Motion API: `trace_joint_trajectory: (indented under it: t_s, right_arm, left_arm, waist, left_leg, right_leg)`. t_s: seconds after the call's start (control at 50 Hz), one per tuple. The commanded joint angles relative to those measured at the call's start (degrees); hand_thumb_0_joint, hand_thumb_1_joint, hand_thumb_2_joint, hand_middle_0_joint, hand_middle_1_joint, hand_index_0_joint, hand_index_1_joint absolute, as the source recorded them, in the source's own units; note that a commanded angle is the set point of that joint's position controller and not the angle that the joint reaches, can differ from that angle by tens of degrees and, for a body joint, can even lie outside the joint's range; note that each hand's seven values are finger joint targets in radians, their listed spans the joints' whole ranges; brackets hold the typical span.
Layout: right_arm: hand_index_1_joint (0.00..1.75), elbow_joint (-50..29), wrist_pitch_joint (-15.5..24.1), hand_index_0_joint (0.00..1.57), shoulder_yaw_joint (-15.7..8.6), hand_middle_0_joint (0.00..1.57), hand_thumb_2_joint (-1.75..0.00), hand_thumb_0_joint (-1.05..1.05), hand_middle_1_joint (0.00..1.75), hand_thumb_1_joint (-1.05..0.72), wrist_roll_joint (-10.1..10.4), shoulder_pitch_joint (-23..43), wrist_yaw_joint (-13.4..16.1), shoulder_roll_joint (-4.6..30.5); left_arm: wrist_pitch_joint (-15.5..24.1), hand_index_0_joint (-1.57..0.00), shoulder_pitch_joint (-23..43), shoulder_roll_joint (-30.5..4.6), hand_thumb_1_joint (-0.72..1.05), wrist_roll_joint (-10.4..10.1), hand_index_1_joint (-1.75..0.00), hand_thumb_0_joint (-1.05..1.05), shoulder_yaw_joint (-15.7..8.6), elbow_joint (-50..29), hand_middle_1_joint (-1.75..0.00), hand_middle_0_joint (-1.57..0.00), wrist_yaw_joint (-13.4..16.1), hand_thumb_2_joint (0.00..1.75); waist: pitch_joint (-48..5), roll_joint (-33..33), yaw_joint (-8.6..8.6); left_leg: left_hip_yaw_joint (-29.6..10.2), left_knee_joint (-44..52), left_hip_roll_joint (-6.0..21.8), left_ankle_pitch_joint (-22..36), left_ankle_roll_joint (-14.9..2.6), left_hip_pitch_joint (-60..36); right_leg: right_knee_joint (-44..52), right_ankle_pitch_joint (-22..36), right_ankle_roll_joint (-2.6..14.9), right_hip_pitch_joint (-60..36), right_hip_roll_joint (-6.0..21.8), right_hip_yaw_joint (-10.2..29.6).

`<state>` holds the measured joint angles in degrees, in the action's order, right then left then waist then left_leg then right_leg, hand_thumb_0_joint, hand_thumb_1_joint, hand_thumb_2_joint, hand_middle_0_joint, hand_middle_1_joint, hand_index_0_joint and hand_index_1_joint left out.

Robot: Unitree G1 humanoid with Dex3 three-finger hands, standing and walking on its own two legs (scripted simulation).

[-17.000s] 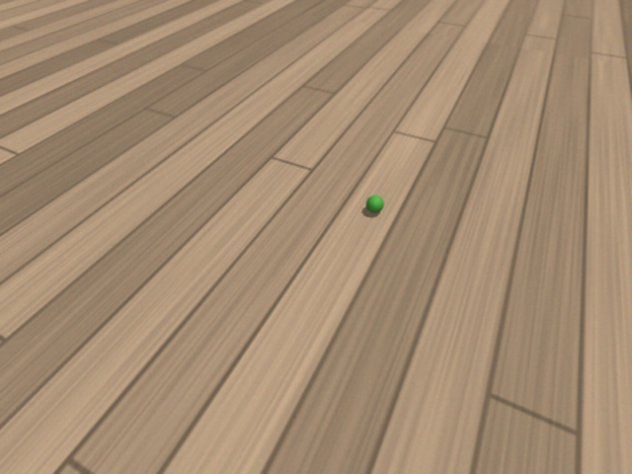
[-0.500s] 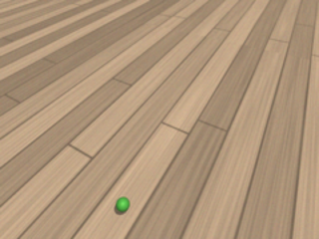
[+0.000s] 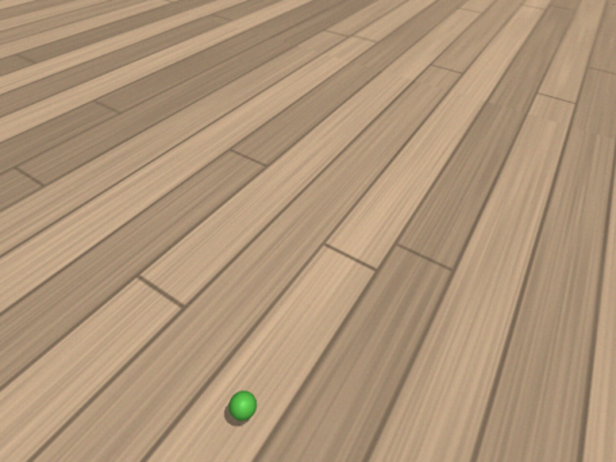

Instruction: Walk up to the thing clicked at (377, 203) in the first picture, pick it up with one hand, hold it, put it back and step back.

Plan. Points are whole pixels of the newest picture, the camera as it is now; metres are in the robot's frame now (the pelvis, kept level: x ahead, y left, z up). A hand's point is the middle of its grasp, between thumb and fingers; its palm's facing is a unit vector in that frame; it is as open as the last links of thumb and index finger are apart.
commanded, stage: walk up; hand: left
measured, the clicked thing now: (242, 405) +0.43 +0.19 -0.72
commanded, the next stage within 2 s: none
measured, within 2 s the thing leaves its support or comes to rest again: neither
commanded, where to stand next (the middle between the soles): +0.03 -0.04 m, yaw -2 degrees
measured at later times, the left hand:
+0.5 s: hand out of the picture +0.09 +0.22 -0.15, palm faces -0.09 -0.92 -0.37, open 7.4 cm
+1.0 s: hand out of the picture +0.11 +0.22 -0.14, palm faces -0.05 -0.90 -0.43, open 7.4 cm
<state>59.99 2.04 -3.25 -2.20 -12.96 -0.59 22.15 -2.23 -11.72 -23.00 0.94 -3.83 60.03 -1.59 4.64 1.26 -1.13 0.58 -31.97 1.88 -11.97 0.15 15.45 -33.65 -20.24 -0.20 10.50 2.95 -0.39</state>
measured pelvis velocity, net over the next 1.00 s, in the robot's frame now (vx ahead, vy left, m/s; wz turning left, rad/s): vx -0.01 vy -0.04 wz -0.02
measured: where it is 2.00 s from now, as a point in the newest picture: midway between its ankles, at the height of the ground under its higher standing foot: outside the picture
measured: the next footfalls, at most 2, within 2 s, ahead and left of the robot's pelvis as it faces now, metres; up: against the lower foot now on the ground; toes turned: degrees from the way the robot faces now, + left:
right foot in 0.36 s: +0.02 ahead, -0.17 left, +0.00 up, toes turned -2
left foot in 0.62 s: +0.01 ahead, +0.08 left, +0.00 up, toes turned -2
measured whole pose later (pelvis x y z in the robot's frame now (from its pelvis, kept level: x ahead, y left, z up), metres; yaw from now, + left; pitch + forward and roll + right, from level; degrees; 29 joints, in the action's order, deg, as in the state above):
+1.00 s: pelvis -0.01 -0.04 -0.01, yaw -1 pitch -4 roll +0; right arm 52.8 -3.6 -3.1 0.1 -11.9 -0.3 23.6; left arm 1.5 -7.8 -21.0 1.0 -1.9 53.7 1.1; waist 8.4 -2.9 1.1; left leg -5.7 -53.9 -2.2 -30.8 -0.5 16.8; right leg -33.1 -10.9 0.9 18.2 1.1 -1.8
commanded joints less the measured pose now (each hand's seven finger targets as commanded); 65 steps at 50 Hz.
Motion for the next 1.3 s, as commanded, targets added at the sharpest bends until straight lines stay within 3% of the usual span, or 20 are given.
trace_joint_trajectory:
  t_s: [0.0, 0.06, 0.2, 0.3, 0.4, 0.48, 0.58, 0.62, 0.64, 0.68, 0.8, 0.86, 0.88, 0.92, 1.06, 1.14, 1.18, 1.2, 1.22, 1.28]
  right_arm:
    - [0.30, -5.39, 0.80, 0.20, -3.83, 0.20, -0.90, 0.00, 0.30, -0.90, 0.37, 2.22, 3.37, 18.77]
    - [0.30, -6.76, 1.13, 0.20, -3.64, 0.20, -0.90, 0.00, 0.30, -0.90, 1.20, 1.46, 4.01, 16.82]
    - [0.30, -9.12, 0.67, 0.20, -4.05, 0.20, -0.90, 0.00, 0.30, -0.90, 0.58, 0.49, 3.55, 15.91]
    - [0.30, -11.80, -1.37, 0.20, -2.90, 0.20, -0.90, 0.00, 0.30, -0.90, 1.24, 5.90, 1.97, 15.05]
    - [0.30, -11.54, -2.64, 0.20, -2.33, 0.20, -0.90, 0.00, 0.30, -0.90, 2.55, 4.77, 3.41, 11.83]
    - [0.30, -9.73, -1.90, 0.20, -1.67, 0.20, -0.90, 0.00, 0.30, -0.90, 3.05, 2.72, 2.22, 10.84]
    - [0.30, -8.78, -0.07, 0.20, -1.65, 0.20, -0.90, 0.00, 0.30, -0.90, 0.67, 0.10, 1.05, 10.31]
    - [0.30, -8.04, 1.21, 0.20, -3.16, 0.20, -0.90, 0.00, 0.30, -0.90, -0.91, -2.97, 1.21, 13.66]
    - [0.30, -9.02, 1.10, 0.20, -4.43, 0.20, -0.90, 0.00, 0.30, -0.90, -1.04, -1.37, 0.86, 19.02]
    - [0.30, -9.63, 0.86, 0.20, -4.99, 0.20, -0.90, 0.00, 0.30, -0.90, 0.33, -1.03, 0.26, 19.56]
    - [0.30, -10.89, -0.28, 0.20, -2.01, 0.20, -0.90, 0.00, 0.30, -0.90, 1.74, 1.32, 0.44, 12.36]
    - [0.30, -12.96, -2.09, 0.20, -1.21, 0.20, -0.90, 0.00, 0.30, -0.90, 3.48, 3.58, 0.67, 9.35]
    - [0.30, -13.00, -2.87, 0.20, -0.72, 0.20, -0.90, 0.00, 0.30, -0.90, 3.58, 1.24, 0.80, 7.23]
    - [0.30, -11.25, -5.58, 0.20, -2.42, 0.20, -0.90, 0.00, 0.30, -0.90, 2.25, -3.02, 1.23, 10.80]
    - [0.30, -7.54, -4.63, 0.20, -2.25, 0.20, -0.90, 0.00, 0.30, -0.90, 2.58, -5.34, 0.12, 11.26]
    - [0.30, -5.08, -2.05, 0.20, -2.15, 0.20, -0.90, 0.00, 0.30, -0.90, 1.38, -7.14, 0.88, 11.19]
    - [0.30, -5.98, -1.13, 0.20, -2.92, 0.20, -0.90, 0.00, 0.30, -0.90, -0.44, -3.89, 1.61, 14.41]
    - [0.30, -8.44, -0.86, 0.20, -3.60, 0.20, -0.90, 0.00, 0.30, -0.90, -0.53, 1.63, 1.75, 19.80]
    - [0.30, -9.24, -0.83, 0.20, -4.01, 0.20, -0.90, 0.00, 0.30, -0.90, 0.33, 5.12, 1.77, 22.57]
    - [0.30, -10.02, 0.51, 0.20, -1.85, 0.20, -0.90, 0.00, 0.30, -0.90, -0.44, 10.18, 2.28, 14.40]
  left_arm:
    - [-1.54, -0.20, 1.11, -10.91, 0.90, -1.26, -0.30, 0.00, -2.36, -6.30, -0.30, -0.20, 1.32, 0.90]
    - [-1.80, -0.20, -0.49, -10.29, 0.90, -0.95, -0.30, 0.00, -2.24, -6.62, -0.30, -0.20, 1.35, 0.90]
    - [-0.86, -0.20, 0.63, -9.85, 0.90, -0.70, -0.30, 0.00, -1.57, -8.36, -0.30, -0.20, 1.08, 0.90]
    - [1.26, -0.20, -4.13, -8.83, 0.90, -0.21, -0.30, 0.00, -1.90, -5.03, -0.30, -0.20, 1.57, 0.90]
    - [1.66, -0.20, 6.08, -17.96, 0.90, 1.17, -0.30, 0.00, -3.64, -11.25, -0.30, -0.20, 1.43, 0.90]
    - [2.30, -0.20, 5.83, -12.53, 0.90, 1.14, -0.30, 0.00, -2.47, -11.19, -0.30, -0.20, 2.06, 0.90]
    - [2.85, -0.20, 2.40, -14.32, 0.90, 0.54, -0.30, 0.00, -2.79, -11.98, -0.30, -0.20, 1.18, 0.90]
    - [3.08, -0.20, 3.04, -8.95, 0.90, -0.63, -0.30, 0.00, -0.72, -13.00, -0.30, -0.20, 1.29, 0.90]
    - [3.38, -0.20, 4.29, -6.45, 0.90, -0.88, -0.30, 0.00, -0.38, -13.53, -0.30, -0.20, 1.46, 0.90]
    - [4.64, -0.20, 5.98, -13.01, 0.90, -0.16, -0.30, 0.00, -1.85, -12.67, -0.30, -0.20, 2.27, 0.90]
    - [5.71, -0.20, 2.22, -7.42, 0.90, -0.76, -0.30, 0.00, -1.06, -10.31, -0.30, -0.20, 2.02, 0.90]
    - [5.44, -0.20, -3.80, -13.02, 0.90, -0.70, -0.30, 0.00, -2.64, -7.76, -0.30, -0.20, 3.97, 0.90]
    - [5.36, -0.20, -3.44, -15.24, 0.90, -0.62, -0.30, 0.00, -3.02, -8.11, -0.30, -0.20, 4.27, 0.90]
    - [4.91, -0.20, 3.72, -17.53, 0.90, -0.02, -0.30, 0.00, -2.99, -10.26, -0.30, -0.20, 4.66, 0.90]
    - [3.34, -0.20, 9.30, -12.22, 0.90, 1.47, -0.30, 0.00, -2.46, -12.14, -0.30, -0.20, 3.40, 0.90]
    - [0.69, -0.20, 9.43, -13.00, 0.90, 0.91, -0.30, 0.00, -3.01, -11.92, -0.30, -0.20, 2.01, 0.90]
    - [-0.12, -0.20, 6.45, -8.91, 0.90, -0.38, -0.30, 0.00, -1.64, -11.56, -0.30, -0.20, 1.83, 0.90]
    - [-0.19, -0.20, 7.09, -7.76, 0.90, -0.95, -0.30, 0.00, -1.65, -11.76, -0.30, -0.20, 1.87, 0.90]
    - [-0.26, -0.20, 10.64, -12.21, 0.90, -0.35, -0.30, 0.00, -3.20, -10.86, -0.30, -0.20, 2.39, 0.90]
    - [0.14, -0.20, 4.77, -9.87, 0.90, -1.62, -0.30, 0.00, -2.58, -8.28, -0.30, -0.20, 1.69, 0.90]
  waist:
    - [-1.12, -7.69, 0.79]
    - [-6.63, -8.36, 0.47]
    - [-8.66, -11.84, 3.17]
    - [-6.98, -12.82, -0.44]
    - [-2.48, 11.58, 0.71]
    - [-4.51, 9.54, 1.12]
    - [-7.93, 8.79, 0.84]
    - [-8.80, -4.07, 3.17]
    - [-4.49, -12.73, 2.77]
    - [2.39, -9.91, 2.79]
    - [-2.67, -10.58, 0.81]
    - [-8.80, -4.15, -2.40]
    - [-9.49, 4.32, -1.71]
    - [-5.13, 4.96, 1.60]
    - [-5.98, 11.18, 1.19]
    - [-5.74, 11.48, 1.58]
    - [-3.12, -2.05, 0.70]
    - [-0.25, -12.72, 0.19]
    - [2.94, -11.46, 2.20]
    - [1.62, -8.63, -2.47]
  left_leg:
    - [-24.06, 15.30, 19.59, 15.52, -14.28, 0.55]
    - [-13.81, 9.43, 15.45, 29.74, -10.92, -10.34]
    - [-9.81, 6.80, 13.70, 17.67, -12.21, -13.29]
    - [-5.53, -3.21, 11.70, 24.19, -10.10, -2.38]
    - [-2.94, -27.43, -1.72, -26.22, -1.59, 2.19]
    - [-2.60, -20.81, -2.02, -16.57, -1.22, 5.12]
    - [0.69, 7.62, -2.84, -14.49, -1.87, 0.75]
    - [-15.28, 17.70, 5.51, -6.07, -5.80, -16.78]
    - [-28.99, 18.46, 14.75, -5.30, -9.85, -20.24]
    - [-30.39, 16.76, 20.70, -2.97, -18.30, -9.40]
    - [-5.77, 3.61, 5.76, 29.45, -6.43, -7.30]
    - [-2.90, -8.15, 0.17, 16.82, -2.15, 2.71]
    - [-3.89, -16.55, -4.31, -7.26, -0.61, 6.53]
    - [-9.14, -29.05, -3.12, -23.97, -1.26, 2.55]
    - [-3.44, -17.52, -2.56, -17.50, 0.70, 3.49]
    - [2.09, 3.93, -3.30, -7.74, 0.80, -3.75]
    - [-12.69, 12.02, 3.35, -8.52, -1.94, -4.01]
    - [-32.26, 18.89, 17.15, -14.54, -8.13, 1.62]
    - [-36.79, 21.26, 21.98, -17.33, -15.07, 15.07]
    - [-15.49, 11.73, 11.22, 4.00, -9.94, 4.84]
  right_leg:
    - [-22.53, -12.76, 1.14, 7.50, -3.31, 7.41]
    - [-28.84, -9.83, 1.22, 14.88, -3.76, 10.00]
    - [-15.62, -7.65, -0.84, 14.39, -2.29, 6.75]
    - [6.14, 4.20, 0.35, -0.44, -4.05, -1.15]
    - [11.21, 29.65, 17.10, 11.36, 17.71, 24.48]
    - [7.62, 24.31, 11.57, 3.06, 8.24, 12.63]
    - [3.76, 11.36, 11.61, -5.40, 9.92, 14.86]
    - [-11.52, 10.65, 4.89, 11.17, 3.07, 7.29]
    - [-16.54, -9.63, 1.44, 26.27, -6.00, -1.03]
    - [-16.73, -12.70, 2.26, 21.66, 1.01, 4.62]
    - [5.37, 8.65, 1.94, 3.23, -3.95, -3.63]
    - [7.52, 31.99, 5.03, -11.61, 4.02, 5.36]
    - [12.63, 36.62, 8.63, -11.33, 15.14, 19.28]
    - [14.95, 22.31, 15.44, 3.03, 20.80, 25.75]
    - [14.51, -7.65, 10.10, 5.59, 8.74, 9.16]
    - [5.94, -5.30, 9.57, 7.99, 8.37, 8.26]
    - [-6.99, -1.56, 4.29, 15.26, 3.36, 4.34]
    - [-14.97, -8.38, 1.33, 20.31, -4.11, 1.51]
    - [-22.87, -12.22, 0.91, 12.54, -2.19, 7.85]
    - [-23.41, -5.49, 2.24, 13.40, -3.82, 9.99]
